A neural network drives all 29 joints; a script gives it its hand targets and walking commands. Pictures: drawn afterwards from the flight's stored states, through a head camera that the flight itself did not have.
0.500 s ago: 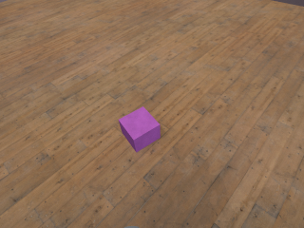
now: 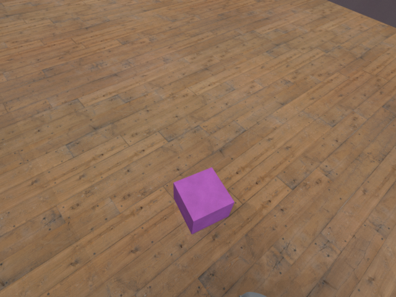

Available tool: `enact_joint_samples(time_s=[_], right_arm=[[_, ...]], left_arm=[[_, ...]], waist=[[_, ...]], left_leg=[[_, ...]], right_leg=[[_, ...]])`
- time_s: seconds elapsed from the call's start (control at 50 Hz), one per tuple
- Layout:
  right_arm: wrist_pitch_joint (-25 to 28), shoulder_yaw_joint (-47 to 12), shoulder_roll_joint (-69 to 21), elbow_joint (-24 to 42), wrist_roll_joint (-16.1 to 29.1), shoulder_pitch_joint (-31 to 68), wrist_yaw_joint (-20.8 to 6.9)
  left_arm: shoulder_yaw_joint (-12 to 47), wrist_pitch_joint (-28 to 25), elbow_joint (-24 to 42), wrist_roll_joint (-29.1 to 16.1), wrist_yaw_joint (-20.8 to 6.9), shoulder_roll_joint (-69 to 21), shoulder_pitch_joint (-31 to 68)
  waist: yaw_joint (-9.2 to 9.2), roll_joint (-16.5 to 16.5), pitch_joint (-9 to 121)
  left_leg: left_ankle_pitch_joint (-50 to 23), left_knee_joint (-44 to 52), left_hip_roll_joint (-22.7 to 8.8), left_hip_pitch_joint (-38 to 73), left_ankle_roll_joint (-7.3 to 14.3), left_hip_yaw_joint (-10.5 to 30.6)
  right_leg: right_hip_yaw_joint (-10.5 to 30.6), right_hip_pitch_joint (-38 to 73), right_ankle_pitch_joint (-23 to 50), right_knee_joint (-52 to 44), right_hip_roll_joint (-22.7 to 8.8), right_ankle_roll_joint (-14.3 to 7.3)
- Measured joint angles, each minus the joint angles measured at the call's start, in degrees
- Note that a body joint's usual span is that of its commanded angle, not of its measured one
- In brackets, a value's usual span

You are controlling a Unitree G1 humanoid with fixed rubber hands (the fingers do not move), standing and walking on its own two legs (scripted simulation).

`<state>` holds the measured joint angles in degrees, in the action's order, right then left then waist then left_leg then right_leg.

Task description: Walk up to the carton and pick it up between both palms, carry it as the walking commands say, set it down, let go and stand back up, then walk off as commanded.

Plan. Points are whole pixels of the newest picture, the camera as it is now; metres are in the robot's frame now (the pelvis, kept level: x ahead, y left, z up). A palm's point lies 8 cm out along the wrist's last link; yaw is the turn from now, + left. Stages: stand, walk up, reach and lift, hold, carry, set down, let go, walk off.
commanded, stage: walk up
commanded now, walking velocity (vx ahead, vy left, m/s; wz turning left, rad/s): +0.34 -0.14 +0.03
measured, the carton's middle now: (202, 200) +0.66 -0.02 -0.68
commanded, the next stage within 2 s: none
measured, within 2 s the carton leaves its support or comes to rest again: neither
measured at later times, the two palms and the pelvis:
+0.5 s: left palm (138, 251) +0.24 +0.16 -0.13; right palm out of the picture +0.15 -0.28 -0.15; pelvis +0.18 -0.06 +0.00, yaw +0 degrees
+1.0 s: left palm (86, 271) +0.20 +0.28 -0.16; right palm (284, 246) +0.27 -0.18 -0.12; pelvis +0.20 +0.04 +0.00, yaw +4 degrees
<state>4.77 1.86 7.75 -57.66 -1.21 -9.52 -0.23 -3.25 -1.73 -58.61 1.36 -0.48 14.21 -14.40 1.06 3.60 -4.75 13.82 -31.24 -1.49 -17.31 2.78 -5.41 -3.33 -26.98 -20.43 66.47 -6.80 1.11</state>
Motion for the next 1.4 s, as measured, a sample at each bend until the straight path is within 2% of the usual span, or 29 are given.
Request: enact_joint_samples(time_s=[0.1, 0.18, 0.24, 0.34, 0.36, 0.4, 0.46, 0.54, 0.64, 0.72, 0.8, 0.84, 0.86, 0.9, 0.94, 1.0, 1.04, 1.14, 1.16, 1.2, 1.3, 1.34, 1.4], right_arm=[[-0.11, -0.07, 1.72, -2.67, 0.18, -5.84, 0.34], [-0.68, 0.05, 2.09, -4.08, -0.01, -9.61, 0.68], [-1.08, 0.11, 1.96, -5.04, -0.14, -11.35, 0.86], [-1.51, 0.34, 1.16, -6.72, -0.23, -13.71, 1.03], [-1.64, 0.25, 0.95, -7.10, -0.08, -14.47, 1.08], [-2.54, 0.31, 1.17, -8.16, 0.37, -13.52, 1.18], [-3.57, 0.41, 1.77, -7.94, -0.27, -10.75, 0.89], [-5.04, 0.88, 2.87, -5.44, -0.19, -4.81, 0.89], [-8.46, 2.16, 5.34, -2.51, 0.05, 1.46, 0.24], [-10.43, 2.57, 6.65, -1.64, 0.32, 3.44, -0.65], [-10.45, 2.18, 6.60, -0.96, 0.54, 3.79, -1.12], [-9.09, 1.75, 6.21, -0.84, 0.50, 3.19, -0.71], [-8.01, 1.61, 6.15, -0.84, 0.34, 2.54, -0.31], [-6.53, 1.17, 3.68, -1.77, -0.27, 1.76, 0.47], [-6.11, 0.06, 1.18, -2.61, -0.36, 0.81, 0.75], [-5.45, -1.23, -1.05, -3.52, 0.08, -0.08, 0.94], [-5.01, -1.26, -1.30, -4.21, 0.27, -0.19, 2.14], [-4.68, -1.39, -0.53, -5.22, 0.41, -0.77, 1.97], [-4.83, -1.30, -0.16, -5.50, 0.57, -0.69, 1.98], [-5.14, -1.10, 0.54, -6.05, 0.92, -1.13, 2.08], [-5.39, -0.71, 0.55, -6.52, 0.88, -2.33, 2.09], [-5.48, -0.25, 0.39, -6.11, 0.59, -2.84, 2.50], [-5.42, 0.69, 0.95, -5.32, -0.19, -3.71, 3.25]], left_arm=[[-0.45, 1.73, 1.52, 0.14, -0.15, -0.43, 4.88], [-0.59, 2.89, 1.66, 0.15, -0.85, -1.08, 7.20], [-0.16, 3.33, 1.24, -0.08, -1.27, -1.89, 7.66], [0.44, 2.49, 0.18, -0.38, -1.10, -3.41, 7.15], [0.58, 1.59, 0.40, -0.27, -0.94, -3.59, 6.88], [0.66, -0.27, 0.35, 0.19, -0.32, -4.91, 7.14], [1.02, -1.45, 0.05, 0.30, 0.25, -6.22, 5.64], [1.21, -1.26, -1.11, 0.02, 1.67, -6.93, 2.70], [1.01, 0.63, -2.28, -0.12, 2.58, -6.45, -0.07], [0.53, 2.37, -2.46, 0.29, 2.98, -4.64, -1.07], [-0.15, 3.07, -1.97, 0.14, 2.87, -2.31, -0.55], [-0.38, 3.29, -1.95, -0.17, 2.53, -1.35, -0.20], [-0.30, 3.38, -2.07, -0.32, 2.46, -1.16, -0.17], [-0.20, 4.11, -2.29, -0.62, 2.36, 0.13, 0.75], [-0.15, 4.77, -2.26, -0.89, 2.10, 0.60, 0.76], [0.62, 4.85, -3.36, -1.11, 1.42, -0.36, 1.13], [1.01, 4.48, -4.29, -1.23, 1.35, -1.59, 1.25], [1.65, 3.86, -5.87, -1.17, 1.86, -3.63, 1.22], [1.82, 3.64, -6.40, -1.11, 2.02, -4.24, 1.43], [2.38, 3.25, -7.02, -0.94, 2.14, -5.39, 1.44], [2.06, 3.13, -7.16, -0.59, 2.29, -5.08, 0.91], [1.30, 3.86, -6.77, -0.33, 2.07, -3.97, 0.77], [0.28, 5.21, -6.11, -0.17, 1.55, -2.34, 0.69]], waist=[[-2.39, -0.17, 1.35], [-3.12, -0.37, 1.93], [-3.77, -0.85, 2.24], [-5.11, -2.42, 3.23], [-4.97, -2.49, 3.51], [-4.06, -4.60, 2.45], [-2.52, -5.95, 1.09], [-0.56, -5.91, -0.45], [0.92, -5.44, -1.90], [1.25, -4.46, -0.38], [1.62, -2.62, 1.12], [1.22, -1.92, 1.81], [0.60, -2.42, 2.48], [0.12, -0.03, 2.62], [0.51, 1.56, 3.04], [-0.13, 1.58, 3.13], [-0.34, 1.08, 2.89], [0.00, 0.06, 2.36], [-0.11, -1.00, 1.87], [-0.87, -3.58, 1.50], [-1.45, -4.18, 1.82], [-1.72, -3.41, 1.94], [-2.53, -3.26, 2.07]], left_leg=[[0.25, 6.97, 0.05, 8.35, -0.26, 0.46], [1.74, 9.59, -0.45, 12.91, -1.22, 0.28], [3.73, 10.09, -0.81, 15.52, -2.13, -0.24], [9.10, 6.94, -1.95, 17.50, -4.37, -0.10], [11.23, 3.62, -1.98, 16.54, -4.67, 0.22], [16.13, -10.35, -2.85, 11.10, -4.02, 2.09], [16.16, -27.24, -2.22, 2.31, -3.56, 2.88], [11.64, -31.82, -1.83, -7.28, -5.41, 2.25], [6.59, -33.71, -1.23, -14.90, -6.77, 4.33], [3.91, -28.04, -1.73, -14.52, -7.00, 4.76], [4.02, -15.45, -2.23, -8.12, -6.84, 4.53], [1.33, -5.74, -2.26, -2.25, -6.25, 3.73], [0.93, -1.27, -2.62, 0.28, -5.07, 3.89], [2.24, -2.35, -1.48, -0.13, -3.60, 4.03], [1.34, -0.58, -1.23, 1.30, -3.38, 3.40], [-0.87, 3.30, -0.59, 3.33, -2.79, 3.18], [-1.67, 4.93, 0.19, 4.29, -2.10, 2.59], [-0.84, 4.19, 2.10, 4.71, -1.26, 0.36], [-0.44, 3.56, 1.85, 4.80, -1.27, 0.32], [-0.34, 3.51, 1.04, 5.37, -1.43, 1.29], [-1.61, 5.32, 0.29, 5.71, -2.10, 1.49], [-1.37, 4.32, -0.32, 4.53, -2.47, 1.57], [-1.16, 3.02, -2.30, 2.84, -3.27, 2.10]], right_leg=[[-0.99, -5.68, 6.38, -5.21, 0.85, 1.32], [-1.68, -6.68, 11.39, -11.80, 1.09, 1.94], [-2.43, -4.49, 13.52, -19.93, 1.12, 1.74], [-4.57, 3.47, 12.13, -33.31, 2.41, 1.12], [-5.16, 5.74, 13.49, -36.12, 2.30, 0.28], [-6.29, 5.60, 10.65, -33.21, 3.06, -2.55], [-6.91, 8.22, 8.57, -34.14, 3.24, -3.35], [-5.77, 10.87, 10.92, -39.13, 2.87, -3.10], [-4.44, 11.62, 11.52, -40.18, 0.62, -1.73], [-4.82, 11.53, 11.04, -39.86, -1.55, -0.22], [-5.04, 10.48, 10.50, -38.55, -3.03, 1.53], [-5.27, 9.71, 9.20, -36.15, -3.47, 2.19], [-5.79, 9.02, 7.60, -34.01, -3.16, 2.26], [-2.54, 7.54, -0.30, -29.78, -2.29, 1.14], [0.37, 6.72, -3.52, -26.75, 0.02, 0.16], [1.92, 7.10, -2.45, -25.17, 2.40, -0.55], [2.73, 8.12, -1.81, -26.05, 3.33, -0.95], [2.58, 13.79, 2.62, -35.60, 4.47, -1.41], [2.54, 14.55, 5.41, -36.92, 4.79, -1.38], [1.55, 16.31, 6.56, -38.89, 5.61, -1.01], [1.31, 16.55, 7.07, -40.54, 6.41, -1.28], [1.01, 14.02, 3.97, -35.98, 6.77, -0.86], [1.30, 7.79, -3.40, -20.25, 7.60, -0.26]])
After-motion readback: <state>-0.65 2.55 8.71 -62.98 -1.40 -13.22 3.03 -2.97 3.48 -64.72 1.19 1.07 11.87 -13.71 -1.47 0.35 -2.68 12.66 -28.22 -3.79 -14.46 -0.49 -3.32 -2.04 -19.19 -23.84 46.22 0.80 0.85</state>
